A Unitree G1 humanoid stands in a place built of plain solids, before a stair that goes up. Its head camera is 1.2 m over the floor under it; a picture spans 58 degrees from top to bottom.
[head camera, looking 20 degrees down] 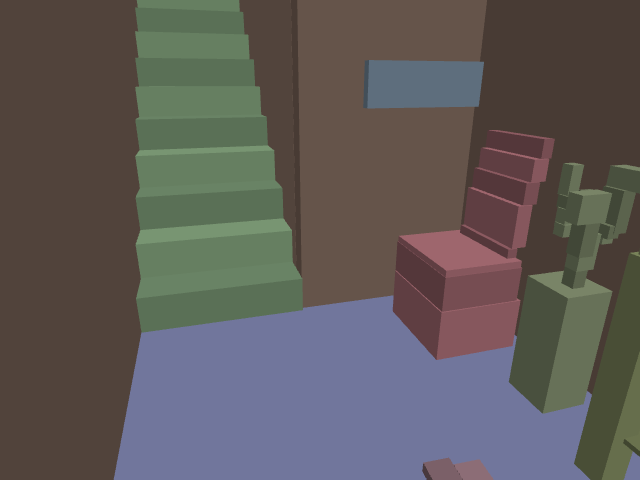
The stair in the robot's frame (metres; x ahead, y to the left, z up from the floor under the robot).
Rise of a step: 0.20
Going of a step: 0.25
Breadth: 0.85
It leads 16 degrees to the left of straight ahead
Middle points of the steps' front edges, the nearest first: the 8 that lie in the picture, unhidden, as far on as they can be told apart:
2.03 0.50 0.20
2.27 0.57 0.39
2.51 0.64 0.59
2.75 0.71 0.78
2.99 0.78 0.98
3.23 0.85 1.17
3.47 0.91 1.37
3.71 0.98 1.56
